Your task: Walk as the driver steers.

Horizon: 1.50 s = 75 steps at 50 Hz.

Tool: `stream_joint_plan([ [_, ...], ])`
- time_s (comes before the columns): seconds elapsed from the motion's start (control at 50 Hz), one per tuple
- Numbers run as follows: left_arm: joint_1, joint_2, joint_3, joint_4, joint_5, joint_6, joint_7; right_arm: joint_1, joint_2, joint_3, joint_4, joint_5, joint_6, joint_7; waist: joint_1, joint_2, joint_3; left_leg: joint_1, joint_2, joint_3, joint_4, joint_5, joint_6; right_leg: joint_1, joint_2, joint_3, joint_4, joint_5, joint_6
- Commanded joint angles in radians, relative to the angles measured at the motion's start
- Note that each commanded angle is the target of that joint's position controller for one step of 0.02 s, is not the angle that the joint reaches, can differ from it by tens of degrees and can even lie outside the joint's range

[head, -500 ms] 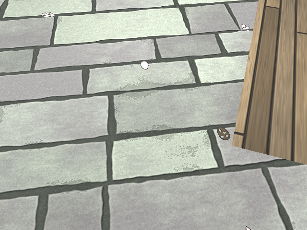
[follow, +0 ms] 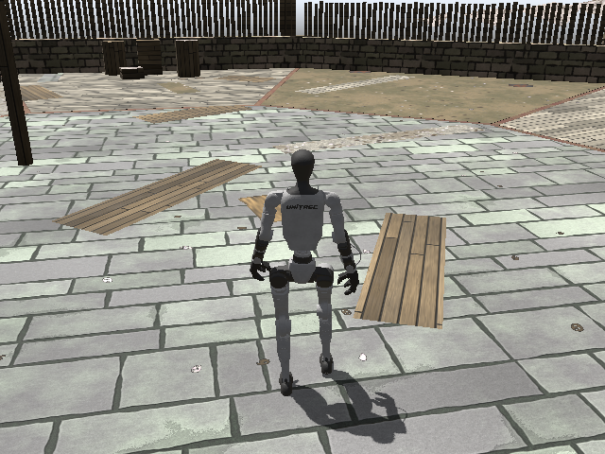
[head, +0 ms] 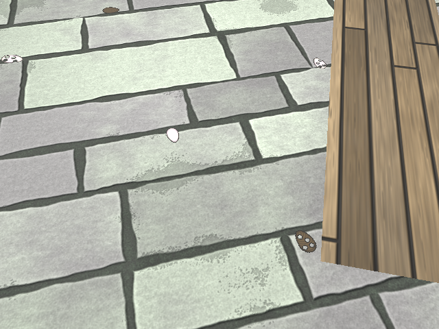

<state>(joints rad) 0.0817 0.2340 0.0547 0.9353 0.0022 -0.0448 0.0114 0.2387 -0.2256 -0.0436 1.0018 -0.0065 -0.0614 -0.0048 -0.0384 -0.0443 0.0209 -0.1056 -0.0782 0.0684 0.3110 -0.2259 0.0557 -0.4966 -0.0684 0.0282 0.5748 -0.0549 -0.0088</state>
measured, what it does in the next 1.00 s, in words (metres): walks ahead, turning left: right foot, then left foot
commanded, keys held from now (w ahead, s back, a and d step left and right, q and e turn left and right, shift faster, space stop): q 0.48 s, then w+q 0.32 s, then w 0.20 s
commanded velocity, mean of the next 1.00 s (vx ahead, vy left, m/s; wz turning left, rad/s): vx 0.19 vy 0.00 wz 0.42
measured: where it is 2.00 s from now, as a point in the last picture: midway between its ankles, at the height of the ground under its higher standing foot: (118, 295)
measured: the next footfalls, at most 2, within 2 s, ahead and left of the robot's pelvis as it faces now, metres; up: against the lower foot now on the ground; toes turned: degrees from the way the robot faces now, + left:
right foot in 0.04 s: +0.15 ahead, -0.13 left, +0.00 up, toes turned -1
left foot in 0.40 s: +0.05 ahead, +0.12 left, +0.00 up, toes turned +13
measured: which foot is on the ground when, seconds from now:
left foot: down 0.00-0.08, up 0.10-0.38, down 0.40-0.88, up 0.90-1.00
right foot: up 0.00-0.02, down 0.04-0.40, up 0.42-0.86, down 0.88-1.00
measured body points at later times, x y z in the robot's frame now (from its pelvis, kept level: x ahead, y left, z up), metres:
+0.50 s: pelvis +0.02 +0.03 -0.01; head +0.04 +0.06 +0.44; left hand +0.11 +0.33 -0.14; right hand +0.15 -0.25 -0.11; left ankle +0.02 +0.11 -0.74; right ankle +0.09 -0.12 -0.68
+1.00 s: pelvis +0.15 +0.03 +0.00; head +0.16 +0.03 +0.45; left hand +0.10 +0.33 -0.11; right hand +0.36 -0.17 -0.12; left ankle +0.06 +0.13 -0.68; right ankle +0.18 -0.08 -0.74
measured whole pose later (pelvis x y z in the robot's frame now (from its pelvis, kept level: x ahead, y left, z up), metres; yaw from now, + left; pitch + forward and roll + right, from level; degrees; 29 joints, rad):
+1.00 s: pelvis +0.15 +0.03 +0.00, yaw +27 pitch +2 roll -1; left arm 0.21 0.27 0.08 0.93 -0.01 -0.11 -0.01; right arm 0.27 -0.29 -0.07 0.81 0.03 -0.06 -0.01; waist 0.01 0.04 -0.03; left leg -0.45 -0.03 -0.09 1.00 -0.41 0.05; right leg -0.20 0.02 0.01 0.39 -0.24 -0.02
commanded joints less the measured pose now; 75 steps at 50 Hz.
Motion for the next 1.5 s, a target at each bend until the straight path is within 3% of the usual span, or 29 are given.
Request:
stream_joint_plan([
  [0.02,0.054,0.105,0.027,-0.021,0.014,-0.011,0.001,-0.015,-0.135,-0.023,-0.023,0.018,0.005,-0.007,0.066,0.095,-0.067,-0.031,0.244,-0.122,0.072,0.512,0.091,0.212,0.019,-0.012,-0.150,0.110,-0.035],
  [0.06,0.087,0.219,0.052,-0.015,0.021,-0.011,0.019,0.118,-0.101,-0.016,-0.014,-0.006,-0.003,-0.005,-0.007,-0.054,-0.154,-0.193,0.118,-0.096,0.195,0.155,0.005,0.504,-0.136,0.104,-0.081,0.645,-0.120],
  [0.1,0.127,0.147,0.042,-0.005,0.001,0.013,0.031,0.038,-0.098,-0.013,-0.051,0.012,0.017,-0.021,0.054,-0.132,-0.206,-0.331,0.055,-0.050,0.376,-0.218,-0.055,0.560,-0.250,0.231,-0.112,0.526,-0.243],
  [0.14,0.141,0.191,0.051,-0.017,0.012,0.019,0.044,-0.052,-0.151,-0.034,-0.095,0.028,0.055,-0.032,0.103,-0.159,-0.202,-0.442,0.053,-0.072,0.715,-0.459,-0.082,0.523,-0.340,0.326,-0.208,0.382,-0.293],
  [0.22,-0.048,0.165,0.047,-0.058,0.008,0.024,0.060,-0.006,-0.122,-0.053,-0.096,0.027,0.108,-0.038,0.015,-0.087,-0.101,-0.370,0.126,-0.084,0.763,-0.303,-0.090,0.235,-0.249,0.118,-0.314,-0.012,-0.207],
  [0.34,-0.077,0.200,0.056,-0.044,-0.010,0.044,0.062,0.021,-0.123,-0.060,-0.125,0.019,0.114,-0.009,-0.009,-0.107,-0.139,-0.144,0.106,0.007,0.386,-0.077,-0.055,0.220,-0.237,-0.025,-0.260,0.019,-0.165],
  [0.38,-0.051,0.175,0.054,-0.027,-0.028,0.056,0.056,0.068,-0.144,-0.074,-0.116,0.008,0.120,0.001,-0.026,-0.036,-0.119,-0.039,0.079,-0.006,0.213,0.003,0.006,0.153,-0.192,-0.089,-0.128,-0.181,-0.076],
  [0.4,-0.004,0.123,0.045,-0.018,-0.014,0.066,0.046,0.065,-0.221,-0.093,-0.136,0.003,0.120,-0.008,-0.004,0.192,-0.054,0.000,0.237,-0.264,0.036,0.091,0.090,-0.012,-0.085,-0.196,0.111,-0.356,0.021],
  [0.42,-0.094,0.110,0.042,-0.090,0.008,0.062,0.052,0.050,-0.342,-0.107,-0.183,-0.015,0.108,-0.011,-0.013,0.372,-0.007,-0.054,0.457,-0.630,-0.078,0.155,0.262,-0.214,0.072,-0.143,0.323,-0.598,0.074],
  [0.44,-0.177,0.138,0.051,-0.119,0.006,0.057,0.055,0.048,-0.312,-0.098,-0.184,-0.045,0.079,-0.009,-0.031,0.270,-0.022,-0.111,0.441,-0.636,-0.097,0.068,0.292,-0.199,0.063,0.002,0.482,-0.584,0.051],
  [0.48,-0.088,0.174,0.070,-0.081,-0.005,0.054,0.057,-0.070,-0.261,-0.089,-0.212,-0.009,0.047,-0.019,0.044,0.193,-0.018,-0.102,0.337,-0.464,-0.063,0.008,0.168,-0.201,0.035,0.042,0.517,-0.397,0.026],
  [0.52,-0.056,0.179,0.077,-0.058,0.006,0.043,0.050,-0.062,-0.199,-0.072,-0.213,0.021,0.042,-0.024,0.041,0.161,-0.059,-0.064,0.290,-0.437,-0.090,-0.206,0.128,-0.187,0.026,0.036,0.495,-0.271,0.024],
  [0.74,-0.163,0.134,0.051,-0.109,-0.026,-0.052,-0.010,0.049,-0.239,-0.088,-0.197,0.029,0.019,-0.031,-0.026,0.190,-0.015,-0.029,0.259,-0.495,-0.115,-0.226,0.170,-0.022,0.076,0.030,-0.022,-0.173,0.049],
  [0.82,-0.081,0.157,0.052,-0.097,-0.037,-0.078,-0.018,0.019,-0.217,-0.080,-0.220,0.030,0.029,-0.024,0.019,0.194,-0.033,-0.098,0.230,-0.531,-0.057,-0.232,0.148,0.174,0.085,0.012,-0.152,-0.131,0.021],
  [0.86,0.037,0.173,0.060,-0.058,-0.026,-0.086,-0.015,0.018,-0.155,-0.058,-0.227,0.024,0.030,-0.023,0.073,0.164,-0.069,-0.200,0.168,-0.485,0.057,-0.231,0.102,0.387,0.043,0.013,-0.211,-0.100,-0.009],
  [0.88,0.165,0.209,0.067,-0.029,-0.010,-0.087,-0.010,0.011,-0.086,-0.037,-0.236,0.017,0.025,-0.020,0.120,0.064,-0.127,-0.329,0.102,-0.395,0.275,-0.275,0.056,0.566,-0.094,0.154,-0.229,-0.190,-0.056],
  [0.9,0.255,0.311,0.088,-0.004,0.007,-0.077,-0.009,0.034,-0.047,-0.026,-0.274,0.033,0.008,-0.015,0.100,-0.176,-0.142,-0.564,-0.020,-0.231,0.525,-0.361,0.008,0.704,-0.271,0.485,-0.330,-0.428,-0.185],
  [0.92,0.248,0.284,0.086,0.002,0.003,-0.078,-0.018,0.008,-0.139,-0.043,-0.284,0.051,-0.006,-0.017,0.111,-0.172,-0.049,-0.737,0.040,-0.227,0.695,-0.382,0.002,0.667,-0.350,0.652,-0.382,-0.625,-0.256],
  [0.94,0.207,0.212,0.066,-0.022,-0.010,-0.081,-0.020,-0.008,-0.194,-0.056,-0.274,0.050,-0.014,-0.014,0.104,-0.110,0.021,-0.783,0.080,-0.245,0.771,-0.301,0.006,0.626,-0.307,0.578,-0.388,-0.628,-0.238],
  [1.0,0.149,0.154,0.040,-0.043,-0.008,-0.073,-0.019,-0.042,-0.164,-0.054,-0.279,0.024,-0.023,-0.001,0.071,-0.074,0.051,-0.754,0.152,-0.198,0.750,-0.104,-0.008,0.526,-0.213,0.365,-0.416,-0.376,-0.180],
  [1.12,0.216,0.197,0.042,-0.021,-0.017,-0.062,-0.009,-0.199,-0.072,-0.015,-0.347,0.017,-0.030,0.017,0.109,-0.060,0.044,-0.558,0.154,-0.065,0.412,0.147,-0.062,0.391,-0.121,0.099,-0.448,0.012,-0.166],
  [1.24,0.294,0.224,0.042,0.006,-0.035,-0.041,-0.011,-0.268,-0.117,-0.022,-0.391,0.033,-0.026,0.040,0.094,-0.073,0.051,-0.418,0.113,-0.049,0.228,0.169,-0.010,0.477,-0.194,0.077,-0.397,0.163,-0.140],
  [1.3,0.284,0.218,0.034,-0.002,-0.028,-0.029,-0.005,0.033,-0.213,-0.075,-0.308,0.026,-0.019,0.029,-0.077,-0.050,-0.137,0.041,0.068,-0.014,0.194,0.156,0.064,0.403,-0.122,-0.022,-0.017,0.514,-0.077],
  [1.32,0.300,0.157,0.009,-0.034,0.003,-0.032,-0.007,0.211,-0.292,-0.097,-0.282,0.010,-0.011,0.012,-0.131,0.106,-0.291,0.359,0.302,-0.276,0.225,0.140,0.132,0.162,-0.061,-0.052,0.330,0.172,-0.039],
  [1.34,0.421,0.038,-0.025,-0.035,-0.015,-0.052,-0.014,0.227,-0.330,-0.094,-0.267,0.006,-0.008,0.022,-0.055,0.375,-0.442,0.552,0.508,-0.743,0.053,-0.118,0.266,-0.122,0.095,0.015,0.624,-0.515,-0.009],
  [1.36,0.336,0.170,0.009,-0.030,-0.047,-0.064,-0.017,0.200,-0.227,-0.069,-0.274,0.007,-0.012,0.025,-0.089,0.240,-0.334,0.459,0.475,-0.731,-0.008,-0.209,0.222,-0.217,0.047,0.104,0.726,-0.515,-0.025],
  [1.38,0.248,0.205,0.021,-0.064,-0.062,-0.069,-0.018,0.124,-0.196,-0.056,-0.280,0.011,-0.018,0.023,-0.073,0.201,-0.184,0.324,0.442,-0.569,-0.025,-0.143,0.179,-0.268,0.005,0.082,0.725,-0.420,-0.040],
  [1.4,0.216,0.190,0.020,-0.065,-0.053,-0.067,-0.012,0.055,-0.174,-0.047,-0.285,0.007,-0.023,0.024,-0.037,0.128,-0.118,0.189,0.402,-0.457,-0.053,-0.043,0.158,-0.224,-0.039,0.067,0.680,-0.331,-0.038],
  [1.5,0.236,0.104,0.021,-0.066,-0.039,-0.006,-0.007,-0.042,-0.138,-0.047,-0.252,-0.009,-0.060,0.026,0.060,0.137,-0.005,-0.061,0.341,-0.183,-0.194,0.153,0.147,-0.129,-0.089,0.083,0.565,-0.165,-0.013],
])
